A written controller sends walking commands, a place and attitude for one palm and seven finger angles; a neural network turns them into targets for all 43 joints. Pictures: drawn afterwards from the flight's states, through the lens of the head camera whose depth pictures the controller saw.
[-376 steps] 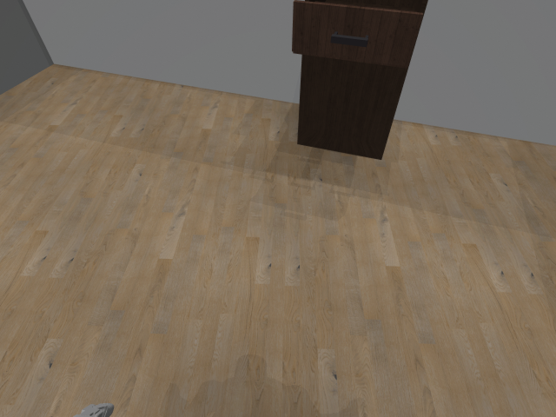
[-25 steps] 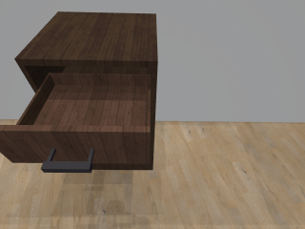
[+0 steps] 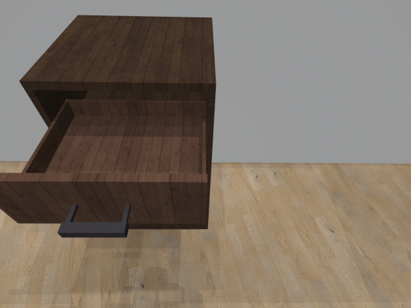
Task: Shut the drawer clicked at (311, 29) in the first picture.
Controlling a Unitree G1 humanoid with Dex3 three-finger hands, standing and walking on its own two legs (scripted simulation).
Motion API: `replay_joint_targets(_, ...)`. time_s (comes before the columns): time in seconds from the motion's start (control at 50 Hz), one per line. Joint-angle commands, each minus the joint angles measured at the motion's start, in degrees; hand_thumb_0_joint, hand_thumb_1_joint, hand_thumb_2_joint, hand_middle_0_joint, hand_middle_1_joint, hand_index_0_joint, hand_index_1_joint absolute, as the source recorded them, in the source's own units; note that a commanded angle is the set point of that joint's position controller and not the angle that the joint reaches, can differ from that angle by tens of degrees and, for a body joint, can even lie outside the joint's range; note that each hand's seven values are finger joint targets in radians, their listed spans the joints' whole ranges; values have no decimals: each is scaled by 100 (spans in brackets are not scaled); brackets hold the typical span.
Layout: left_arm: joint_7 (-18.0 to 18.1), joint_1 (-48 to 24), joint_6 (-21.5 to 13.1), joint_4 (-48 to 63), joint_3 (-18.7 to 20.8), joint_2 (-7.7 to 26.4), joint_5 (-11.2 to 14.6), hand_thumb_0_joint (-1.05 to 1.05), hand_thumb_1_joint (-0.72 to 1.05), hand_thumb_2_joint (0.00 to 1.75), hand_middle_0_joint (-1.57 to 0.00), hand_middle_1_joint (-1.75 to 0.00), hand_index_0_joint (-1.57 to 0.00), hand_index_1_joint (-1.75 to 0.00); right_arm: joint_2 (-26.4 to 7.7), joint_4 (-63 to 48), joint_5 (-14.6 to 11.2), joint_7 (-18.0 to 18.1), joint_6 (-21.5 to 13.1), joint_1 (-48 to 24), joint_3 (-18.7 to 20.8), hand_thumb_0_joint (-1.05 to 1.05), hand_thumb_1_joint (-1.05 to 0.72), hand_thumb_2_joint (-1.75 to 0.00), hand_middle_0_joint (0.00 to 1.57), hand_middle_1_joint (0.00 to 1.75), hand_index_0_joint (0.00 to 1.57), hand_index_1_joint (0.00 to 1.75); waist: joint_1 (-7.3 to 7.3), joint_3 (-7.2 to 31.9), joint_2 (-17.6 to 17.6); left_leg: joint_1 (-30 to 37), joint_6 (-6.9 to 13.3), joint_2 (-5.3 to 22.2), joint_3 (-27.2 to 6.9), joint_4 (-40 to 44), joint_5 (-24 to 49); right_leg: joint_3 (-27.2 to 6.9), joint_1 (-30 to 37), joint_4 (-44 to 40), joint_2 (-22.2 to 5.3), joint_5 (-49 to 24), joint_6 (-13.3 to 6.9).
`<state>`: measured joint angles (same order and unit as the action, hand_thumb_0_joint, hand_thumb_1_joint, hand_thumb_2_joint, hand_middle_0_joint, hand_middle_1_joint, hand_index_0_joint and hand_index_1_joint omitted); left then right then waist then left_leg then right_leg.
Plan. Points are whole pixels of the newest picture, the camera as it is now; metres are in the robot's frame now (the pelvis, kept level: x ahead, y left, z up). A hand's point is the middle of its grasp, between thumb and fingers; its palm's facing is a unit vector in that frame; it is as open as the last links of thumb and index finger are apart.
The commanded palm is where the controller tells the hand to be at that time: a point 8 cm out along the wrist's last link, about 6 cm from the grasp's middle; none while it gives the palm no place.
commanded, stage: look again from close up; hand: left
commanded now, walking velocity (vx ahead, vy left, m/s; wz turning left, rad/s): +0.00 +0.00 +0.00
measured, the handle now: (97, 219) +0.28 +0.25 -0.01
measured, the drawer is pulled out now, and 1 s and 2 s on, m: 0.29 0.28 0.28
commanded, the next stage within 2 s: raise the hand and make a fist in 0.32 s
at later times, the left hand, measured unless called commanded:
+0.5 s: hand out of the picture +0.03 +0.19 -0.15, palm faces +0.15 -0.96 -0.24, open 7.2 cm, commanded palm +0.09 +0.22 -0.07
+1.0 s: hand out of the picture +0.10 +0.17 -0.02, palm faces +0.08 -1.00 -0.03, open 5.2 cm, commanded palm +0.08 +0.22 -0.01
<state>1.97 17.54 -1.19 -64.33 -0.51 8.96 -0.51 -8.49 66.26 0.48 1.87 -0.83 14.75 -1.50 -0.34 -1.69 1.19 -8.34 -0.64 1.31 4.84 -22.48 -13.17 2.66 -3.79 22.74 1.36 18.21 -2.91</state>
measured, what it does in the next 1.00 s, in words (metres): lowers itself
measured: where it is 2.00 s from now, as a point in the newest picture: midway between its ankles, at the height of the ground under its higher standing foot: outside the picture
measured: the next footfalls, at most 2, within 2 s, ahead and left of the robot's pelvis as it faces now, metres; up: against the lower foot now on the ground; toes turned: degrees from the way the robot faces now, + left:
none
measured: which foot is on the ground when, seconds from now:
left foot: down 0.00-1.00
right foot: down 0.00-1.00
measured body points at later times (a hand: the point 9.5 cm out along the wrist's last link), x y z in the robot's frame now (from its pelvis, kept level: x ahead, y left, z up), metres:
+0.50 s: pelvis +0.00 +0.01 +0.00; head +0.02 +0.00 +0.45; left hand +0.02 +0.24 -0.13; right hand +0.02 -0.22 -0.16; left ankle -0.01 +0.13 -0.74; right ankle -0.06 -0.08 -0.74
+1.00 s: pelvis -0.08 -0.01 -0.08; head -0.05 -0.01 +0.37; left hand +0.09 +0.22 -0.01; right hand +0.16 -0.19 -0.13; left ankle -0.01 +0.13 -0.74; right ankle -0.06 -0.08 -0.74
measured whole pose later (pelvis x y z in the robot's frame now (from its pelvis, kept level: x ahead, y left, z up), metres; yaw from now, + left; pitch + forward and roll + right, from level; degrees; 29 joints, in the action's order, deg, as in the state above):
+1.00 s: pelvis -0.08 -0.01 -0.08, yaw +4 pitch +8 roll -1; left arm -10.1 27.9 -23.4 5.0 1.9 10.5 12.2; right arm -11.3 28.8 -1.4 2.5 -11.6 9.1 -1.9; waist -2.2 6.6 -1.8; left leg -46.5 -0.5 2.1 -1.2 -61.3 -23.5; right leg 8.7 -39.2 61.3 0.5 30.9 -4.4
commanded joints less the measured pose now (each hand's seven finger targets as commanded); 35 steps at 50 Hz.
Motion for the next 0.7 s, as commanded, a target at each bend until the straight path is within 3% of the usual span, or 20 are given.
replay_joint_targets(0.0,45,450,-60,120,89,583,-12,0,90,90,-20,-30,-20,-30,-553,-160,9,43,-78,272,106,0,-90,-90,20,30,20,30,-19,-163,-123,203,210,494,-489,176,1335,-565,-496,-351,-747,-1974,98)
replay_joint_targets(0.06,41,484,-51,90,84,528,-21,0,90,90,-20,-30,-20,-30,-504,-151,-4,43,-70,270,102,0,-90,-90,20,30,20,30,-38,-307,-54,163,235,490,-503,229,1190,-570,-583,-416,-725,-1747,109)
replay_joint_targets(0.16,46,500,-57,76,93,515,-21,0,90,90,-20,-30,-20,-30,-495,-133,-1,48,-89,353,108,0,-90,-90,20,30,20,30,-29,-153,-52,228,248,496,-502,212,1366,-544,-501,-356,-739,-1862,103)
replay_joint_targets(0.38,59,584,-66,29,89,465,-24,0,90,90,-20,-30,-20,-30,-451,-96,5,50,-75,367,111,0,-90,-90,20,30,20,30,-29,-219,-16,205,232,472,-499,178,1342,-534,-512,-368,-766,-2015,109)
replay_joint_targets(0.4,277,889,-243,-47,74,559,-121,0,90,90,-20,-30,-20,-30,-632,-569,-36,-35,-131,-219,157,0,-90,-90,20,30,20,30,-173,-522,1,-552,59,446,-183,-1356,1389,-1012,-833,-367,-1162,-4735,476)
replay_joint_targets(0.42,145,-3291,-1421,8681,393,1718,1067,0,90,90,-22,-32,-22,-32,-1693,-2477,-244,214,-948,157,314,0,-90,-90,20,30,20,30,612,2197,-1004,1085,332,-84,-276,-362,2212,-499,-309,371,-628,-4176,166)
replay_joint_targets(0.44,434,-1073,-1191,7382,440,1339,611,0,90,90,-24,-34,-24,-34,-1201,-2232,-136,363,-1416,-265,240,0,-90,-90,20,30,20,30,-9,2530,-2109,1740,347,96,-342,-243,3216,-378,-534,766,-241,-2626,19)
replay_joint_targets(0.46,641,364,-466,6645,6,464,770,0,90,90,-26,-37,-26,-37,-991,-2299,-332,316,-1595,-239,371,0,-90,-90,20,30,20,30,193,1630,-1449,1166,268,291,-555,-324,3587,70,-1201,891,-206,-1239,134)
replay_joint_targets(0.48,502,614,-333,6291,-438,-401,824,0,90,90,-28,-39,-28,-39,-1036,-2116,-325,293,-1601,-85,348,0,-90,-90,20,30,20,30,224,1035,-581,599,306,274,-523,-565,3132,197,-1496,716,-202,-1205,201)
replay_joint_targets(0.5,400,292,-557,6761,-358,-195,916,0,90,90,-30,-41,-30,-41,-1218,-2442,-290,274,-1687,-297,442,0,-90,-90,20,30,20,30,313,503,-116,77,348,143,-581,-839,2236,211,-1781,622,-216,-1581,244)
replay_joint_targets(0.52,310,354,-837,6779,13,192,885,0,90,90,-32,-43,-32,-43,-1382,-2538,-171,269,-1746,-212,534,0,-90,-90,20,30,20,30,476,813,427,-197,373,10,-545,-1166,1752,203,-2019,725,-223,-1761,283)
replay_joint_targets(0.54,181,700,-1119,6518,-21,-27,868,0,90,90,-34,-45,-34,-45,-1356,-2705,-57,256,-1767,-235,560,0,-90,-90,20,30,20,30,488,721,927,-681,338,-63,-581,-1439,1363,246,-2375,969,-219,-1727,339)
replay_joint_targets(0.56,-13,1340,-1408,6289,-18,-227,898,0,90,90,-36,-47,-36,-47,-1304,-2931,-62,190,-1777,-355,587,0,-90,-90,20,30,20,30,241,737,941,-1019,272,-112,-555,-1572,1229,256,-2409,1216,-202,-1679,318)
replay_joint_targets(0.58,-281,1815,-1738,6004,-135,-497,998,0,90,90,-38,-50,-38,-50,-1250,-3099,-37,105,-1776,-494,588,0,-90,-90,20,30,20,30,98,767,1133,-1429,184,-118,-533,-1784,970,280,-2664,1510,-184,-1567,333)
replay_joint_targets(0.6,-591,2159,-2105,5849,-92,-626,1140,0,90,90,-40,-52,-40,-52,-1213,-3262,-36,24,-1768,-645,622,0,-90,-90,20,30,20,30,-51,772,1293,-1894,121,-122,-519,-2005,738,282,-2834,1815,-173,-1442,321)
replay_joint_targets(0.62,-925,2419,-2500,5827,83,-547,1291,0,90,90,-42,-54,-42,-54,-1208,-3410,-53,-50,-1740,-755,654,0,-90,-90,20,30,20,30,-189,877,1401,-2341,71,-151,-505,-2204,502,198,-2863,2055,-205,-1449,323)
replay_joint_targets(0.64,-1181,2444,-2848,5895,376,-260,1374,0,90,90,-44,-56,-44,-56,-1226,-3542,-75,-102,-1728,-843,677,0,-90,-90,20,30,20,30,-253,1102,1268,-2711,45,-164,-479,-2436,335,46,-2870,2285,-246,-1475,312)
replay_joint_targets(0.66,-1335,1938,-3232,6614,537,88,1369,0,90,90,-46,-58,-46,-58,-1225,-3706,-68,-167,-1744,-821,666,0,-90,-90,20,30,20,30,-358,1510,441,-2708,60,-197,-421,-2592,403,-120,-2782,2530,-279,-1538,240)
replay_joint_targets(0.68,-1420,1430,-3601,7604,642,404,1341,0,90,90,-48,-60,-48,-60,-1180,-3945,-32,-194,-1757,-874,699,0,-90,-90,20,30,20,30,-359,2098,-404,-2419,91,-200,-337,-2726,535,-202,-2813,2694,-254,-1355,163)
